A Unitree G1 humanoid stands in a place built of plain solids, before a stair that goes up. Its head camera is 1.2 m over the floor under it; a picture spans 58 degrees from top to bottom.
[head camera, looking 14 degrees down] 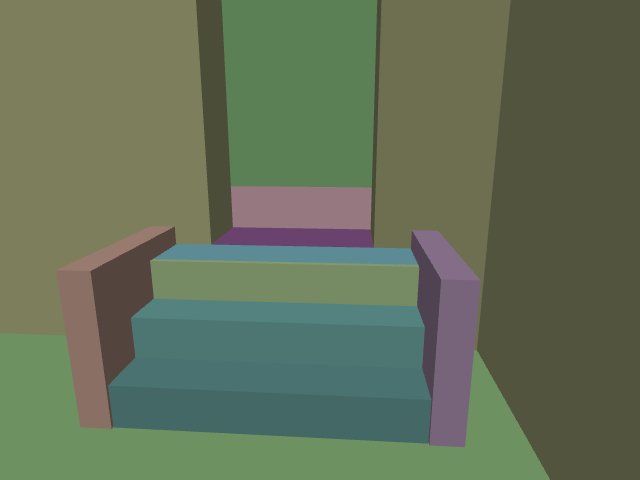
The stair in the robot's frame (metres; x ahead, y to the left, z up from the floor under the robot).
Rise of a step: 0.20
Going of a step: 0.23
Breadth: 1.30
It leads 4 degrees to the right of straight ahead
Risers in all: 3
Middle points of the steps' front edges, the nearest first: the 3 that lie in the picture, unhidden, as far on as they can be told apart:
1.52 0.22 0.20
1.75 0.20 0.39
1.97 0.18 0.59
